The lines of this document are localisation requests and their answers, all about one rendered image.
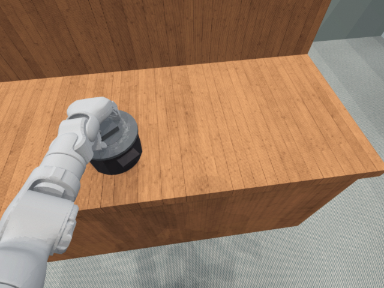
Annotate left robot hand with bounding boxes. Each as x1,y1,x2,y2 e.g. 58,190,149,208
67,97,121,151

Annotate lid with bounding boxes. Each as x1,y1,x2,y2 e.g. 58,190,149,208
92,110,138,161

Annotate knob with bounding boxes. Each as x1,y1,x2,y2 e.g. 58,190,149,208
99,117,119,142

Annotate pot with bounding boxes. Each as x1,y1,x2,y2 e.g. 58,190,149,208
90,135,142,175

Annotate table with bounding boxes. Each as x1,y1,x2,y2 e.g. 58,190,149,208
0,0,384,262

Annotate robot left upper arm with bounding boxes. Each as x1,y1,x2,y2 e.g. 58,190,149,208
0,190,79,288

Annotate robot left forearm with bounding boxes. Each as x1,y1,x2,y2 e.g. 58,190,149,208
0,111,100,240

